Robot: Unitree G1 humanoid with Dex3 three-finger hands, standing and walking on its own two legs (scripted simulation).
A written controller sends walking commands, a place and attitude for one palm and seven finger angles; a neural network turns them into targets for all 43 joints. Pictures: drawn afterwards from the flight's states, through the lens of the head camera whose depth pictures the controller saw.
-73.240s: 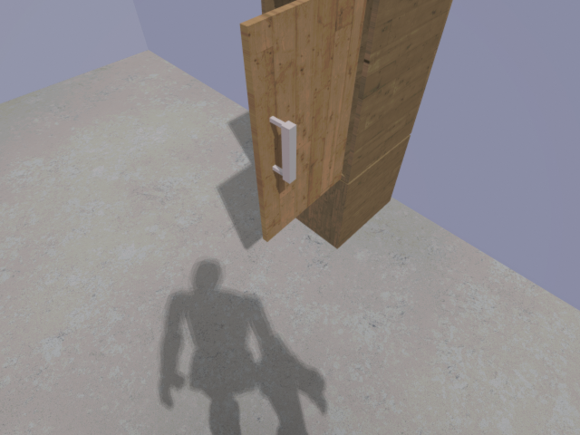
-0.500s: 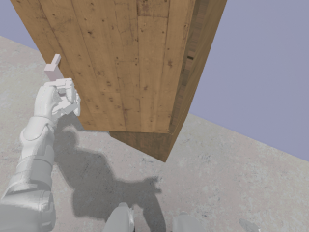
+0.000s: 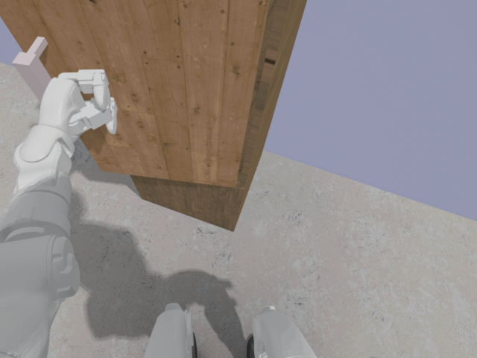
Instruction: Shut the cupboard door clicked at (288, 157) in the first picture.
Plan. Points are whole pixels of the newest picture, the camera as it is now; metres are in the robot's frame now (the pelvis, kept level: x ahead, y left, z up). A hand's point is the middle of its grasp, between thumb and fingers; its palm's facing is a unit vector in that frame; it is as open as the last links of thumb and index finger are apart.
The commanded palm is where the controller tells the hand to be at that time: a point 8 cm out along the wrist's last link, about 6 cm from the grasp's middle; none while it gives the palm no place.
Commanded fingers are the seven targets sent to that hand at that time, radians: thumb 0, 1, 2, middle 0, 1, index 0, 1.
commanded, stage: push the door shut along its arc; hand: left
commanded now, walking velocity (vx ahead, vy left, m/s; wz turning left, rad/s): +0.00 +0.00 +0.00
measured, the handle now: (56, 89) +0.54 +0.27 +0.08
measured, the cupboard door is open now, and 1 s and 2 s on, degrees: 14 0 0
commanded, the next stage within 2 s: pull the fist back off the door in 0.98 s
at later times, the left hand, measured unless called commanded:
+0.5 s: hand (119, 91) +0.53 +0.17 +0.09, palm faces -0.28 -0.96 -0.04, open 3.1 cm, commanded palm +0.55 +0.19 +0.08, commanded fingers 0.00 0.90 0.90 -1.30 -1.50 -1.30 -1.50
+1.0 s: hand (127, 79) +0.56 +0.16 +0.09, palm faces -0.33 -0.94 -0.04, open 3.2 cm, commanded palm +0.60 +0.14 +0.08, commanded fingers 0.00 0.90 0.90 -1.30 -1.50 -1.30 -1.50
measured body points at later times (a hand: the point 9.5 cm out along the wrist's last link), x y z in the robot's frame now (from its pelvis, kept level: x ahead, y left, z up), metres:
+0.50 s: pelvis +0.00 +0.00 -0.01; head +0.15 +0.03 +0.41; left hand +0.54 +0.22 +0.09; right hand +0.02 -0.28 -0.11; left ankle +0.06 +0.11 -0.64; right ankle +0.01 -0.13 -0.64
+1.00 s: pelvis -0.01 +0.01 -0.04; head +0.16 +0.05 +0.38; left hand +0.57 +0.21 +0.09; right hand -0.03 -0.26 -0.13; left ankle +0.06 +0.11 -0.64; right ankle +0.01 -0.13 -0.64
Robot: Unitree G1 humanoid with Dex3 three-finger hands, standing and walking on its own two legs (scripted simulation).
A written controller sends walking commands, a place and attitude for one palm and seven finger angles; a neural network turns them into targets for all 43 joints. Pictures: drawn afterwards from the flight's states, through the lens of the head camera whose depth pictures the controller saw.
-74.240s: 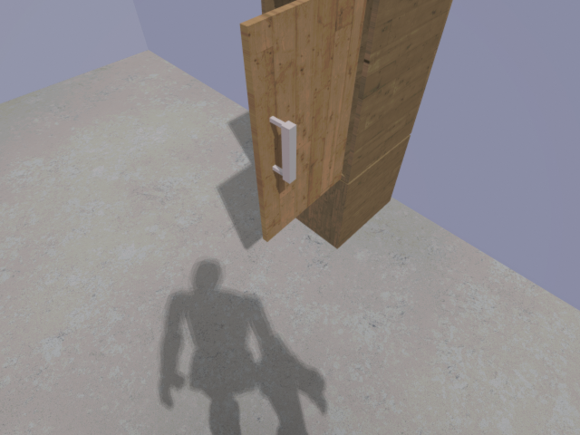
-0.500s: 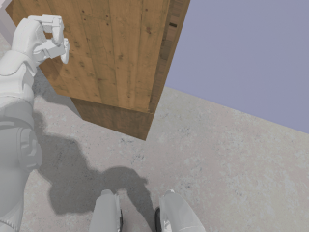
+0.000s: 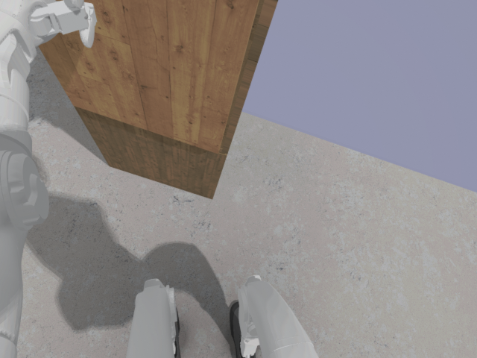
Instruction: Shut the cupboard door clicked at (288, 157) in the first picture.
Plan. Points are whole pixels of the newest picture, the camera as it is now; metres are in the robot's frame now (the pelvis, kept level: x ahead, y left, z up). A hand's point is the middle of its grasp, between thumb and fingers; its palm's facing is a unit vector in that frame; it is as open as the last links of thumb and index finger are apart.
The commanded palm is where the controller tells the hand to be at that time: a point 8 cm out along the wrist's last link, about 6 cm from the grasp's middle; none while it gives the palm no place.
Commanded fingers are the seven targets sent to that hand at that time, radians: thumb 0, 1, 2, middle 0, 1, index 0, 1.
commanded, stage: pull the fist back off the door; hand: left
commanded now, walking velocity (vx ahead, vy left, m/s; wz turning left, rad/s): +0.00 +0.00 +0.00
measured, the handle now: out of the picture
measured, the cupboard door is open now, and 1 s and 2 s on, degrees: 0 0 0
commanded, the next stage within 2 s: draw the hand back to the body in 0.96 s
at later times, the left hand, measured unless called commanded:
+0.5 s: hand (104, 13) +0.57 +0.13 +0.12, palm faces +0.13 -0.99 -0.04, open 3.3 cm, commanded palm +0.55 +0.15 +0.12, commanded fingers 0.00 0.90 0.90 -1.30 -1.50 -1.30 -1.50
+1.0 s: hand (109, 57) +0.51 +0.13 +0.12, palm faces +0.13 -0.99 -0.02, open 3.1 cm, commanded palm +0.48 +0.17 +0.12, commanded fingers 0.00 0.90 0.90 -1.30 -1.50 -1.30 -1.50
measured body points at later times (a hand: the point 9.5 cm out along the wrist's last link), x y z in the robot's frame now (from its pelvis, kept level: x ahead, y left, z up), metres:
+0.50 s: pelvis -0.01 -0.01 +0.02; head +0.15 +0.03 +0.44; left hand +0.56 +0.19 +0.13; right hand -0.04 -0.25 -0.08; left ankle +0.07 +0.10 -0.60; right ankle +0.03 -0.13 -0.60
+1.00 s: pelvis +0.05 -0.03 +0.06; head +0.15 -0.02 +0.50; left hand +0.49 +0.18 +0.12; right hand +0.11 -0.28 -0.06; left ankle +0.07 +0.10 -0.60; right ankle +0.03 -0.13 -0.60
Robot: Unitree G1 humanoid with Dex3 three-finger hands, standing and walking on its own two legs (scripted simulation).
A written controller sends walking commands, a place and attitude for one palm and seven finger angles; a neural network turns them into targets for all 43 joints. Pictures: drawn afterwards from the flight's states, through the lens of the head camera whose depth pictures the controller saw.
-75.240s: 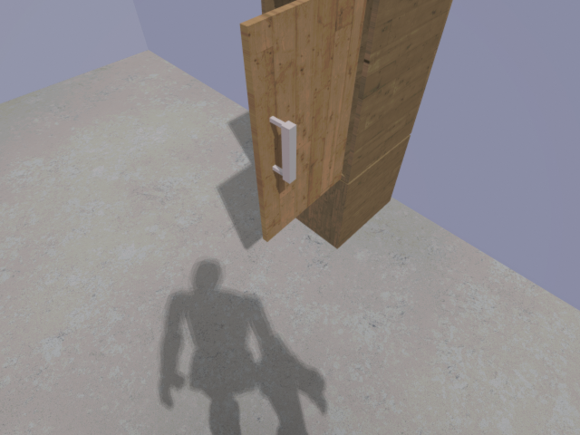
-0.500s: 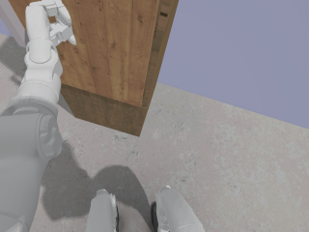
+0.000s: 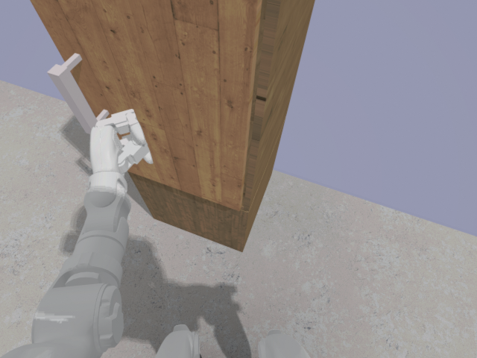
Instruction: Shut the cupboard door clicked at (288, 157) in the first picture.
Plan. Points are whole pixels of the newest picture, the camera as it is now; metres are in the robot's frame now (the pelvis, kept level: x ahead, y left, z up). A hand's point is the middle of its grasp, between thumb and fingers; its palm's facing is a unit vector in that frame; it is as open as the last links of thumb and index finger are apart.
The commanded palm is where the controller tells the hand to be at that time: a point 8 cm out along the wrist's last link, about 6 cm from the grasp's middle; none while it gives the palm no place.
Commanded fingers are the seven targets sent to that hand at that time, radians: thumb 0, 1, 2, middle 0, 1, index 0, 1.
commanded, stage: draw the hand back to the body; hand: left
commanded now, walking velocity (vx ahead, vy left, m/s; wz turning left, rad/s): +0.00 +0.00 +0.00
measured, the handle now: (84, 96) +0.58 +0.27 +0.06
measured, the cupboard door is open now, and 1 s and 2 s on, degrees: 0 0 0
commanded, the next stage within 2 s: step back with the hand held close in 1.66 s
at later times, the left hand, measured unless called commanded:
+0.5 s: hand (96, 168) +0.37 +0.18 +0.12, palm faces +0.08 -1.00 -0.03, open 3.1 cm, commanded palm +0.33 +0.23 +0.13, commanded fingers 0.00 0.90 0.90 -1.25 -1.44 -1.25 -1.44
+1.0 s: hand out of the picture +0.26 +0.25 +0.19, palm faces +0.33 -0.90 -0.29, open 4.1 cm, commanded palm +0.21 +0.29 +0.21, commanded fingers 0.00 0.90 0.90 -0.56 -0.69 -0.56 -0.69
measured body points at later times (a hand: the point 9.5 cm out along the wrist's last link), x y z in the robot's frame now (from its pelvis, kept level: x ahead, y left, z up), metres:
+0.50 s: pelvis +0.00 +0.01 +0.03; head +0.04 +0.00 +0.48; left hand +0.36 +0.23 +0.13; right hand +0.10 -0.24 -0.08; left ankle +0.02 +0.13 -0.66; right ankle -0.02 -0.11 -0.66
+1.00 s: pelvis +0.01 +0.02 +0.08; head -0.01 +0.00 +0.52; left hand +0.23 +0.29 +0.21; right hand +0.22 -0.19 +0.00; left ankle +0.02 +0.13 -0.66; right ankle -0.02 -0.11 -0.66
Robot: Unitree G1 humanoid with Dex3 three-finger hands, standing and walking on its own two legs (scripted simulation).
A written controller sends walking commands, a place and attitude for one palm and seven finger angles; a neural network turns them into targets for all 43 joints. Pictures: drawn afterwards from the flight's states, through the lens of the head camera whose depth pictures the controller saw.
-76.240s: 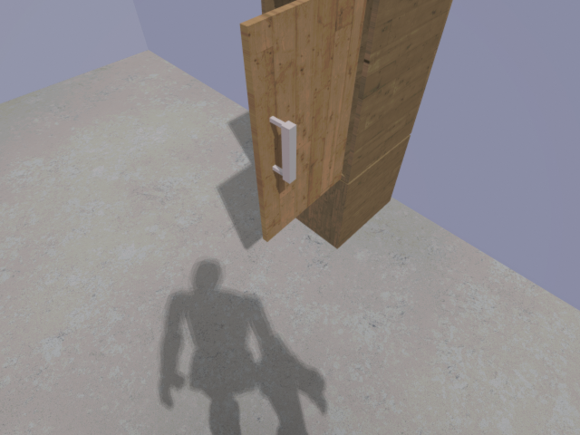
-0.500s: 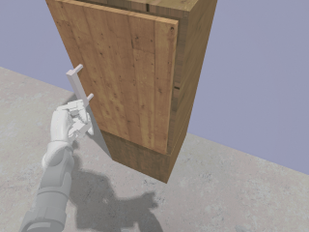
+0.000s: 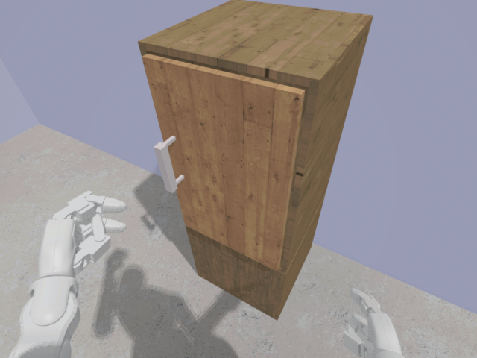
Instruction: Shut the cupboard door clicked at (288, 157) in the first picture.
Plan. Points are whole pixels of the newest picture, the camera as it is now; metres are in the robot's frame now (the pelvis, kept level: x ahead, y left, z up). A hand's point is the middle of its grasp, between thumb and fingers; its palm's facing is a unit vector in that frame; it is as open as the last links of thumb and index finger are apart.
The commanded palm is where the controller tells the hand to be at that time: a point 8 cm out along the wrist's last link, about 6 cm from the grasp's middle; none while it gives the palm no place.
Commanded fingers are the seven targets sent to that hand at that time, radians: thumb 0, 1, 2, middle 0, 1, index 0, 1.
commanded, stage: draw the hand back to the body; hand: left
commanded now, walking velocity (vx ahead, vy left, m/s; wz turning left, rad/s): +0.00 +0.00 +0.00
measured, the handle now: (171, 164) +0.58 +0.24 -0.02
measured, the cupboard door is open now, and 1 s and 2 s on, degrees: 0 0 0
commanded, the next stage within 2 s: step back with the hand held close in 0.66 s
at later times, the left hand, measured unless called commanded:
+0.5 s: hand (50, 260) +0.19 +0.26 +0.16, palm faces +0.49 -0.77 -0.40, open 7.2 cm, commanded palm +0.14 +0.29 +0.18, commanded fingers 0.00 0.90 0.90 -0.20 -0.30 -0.20 -0.30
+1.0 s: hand (51, 256) +0.20 +0.26 +0.16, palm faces +0.41 -0.78 -0.47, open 7.4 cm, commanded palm +0.14 +0.30 +0.18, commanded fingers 0.00 0.90 0.90 -0.20 -0.30 -0.20 -0.30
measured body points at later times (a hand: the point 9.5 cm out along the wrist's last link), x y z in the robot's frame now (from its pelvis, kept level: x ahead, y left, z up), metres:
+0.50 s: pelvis +0.01 -0.01 +0.00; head -0.02 -0.04 +0.45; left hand +0.16 +0.30 +0.18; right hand +0.20 -0.23 -0.09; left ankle +0.01 +0.11 -0.74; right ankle -0.04 -0.12 -0.74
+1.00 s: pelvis +0.00 +0.00 +0.00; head -0.01 -0.03 +0.45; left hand +0.17 +0.30 +0.18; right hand +0.18 -0.24 -0.09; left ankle +0.01 +0.11 -0.74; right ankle -0.04 -0.12 -0.74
